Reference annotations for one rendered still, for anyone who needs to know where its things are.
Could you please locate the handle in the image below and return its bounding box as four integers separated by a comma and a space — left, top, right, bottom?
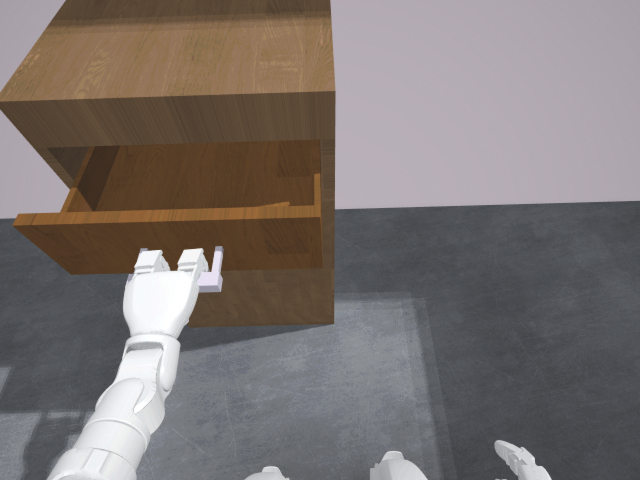
125, 246, 224, 293

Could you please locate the robot left forearm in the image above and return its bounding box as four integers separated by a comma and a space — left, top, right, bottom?
47, 333, 180, 480

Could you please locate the robot shin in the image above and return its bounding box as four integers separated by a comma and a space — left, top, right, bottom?
262, 466, 282, 475
381, 451, 404, 461

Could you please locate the cabinet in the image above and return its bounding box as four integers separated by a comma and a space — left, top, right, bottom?
0, 0, 336, 328

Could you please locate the robot left hand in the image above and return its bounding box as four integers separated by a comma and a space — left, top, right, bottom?
123, 248, 210, 339

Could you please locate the robot right hand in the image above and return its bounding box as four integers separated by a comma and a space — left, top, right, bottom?
494, 440, 552, 480

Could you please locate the left robot shin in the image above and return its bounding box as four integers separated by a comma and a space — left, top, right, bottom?
262, 466, 282, 475

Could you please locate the right robot shin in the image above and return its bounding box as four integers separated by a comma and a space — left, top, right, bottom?
381, 451, 404, 461

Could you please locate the drawer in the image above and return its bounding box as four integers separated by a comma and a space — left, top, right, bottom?
12, 139, 323, 275

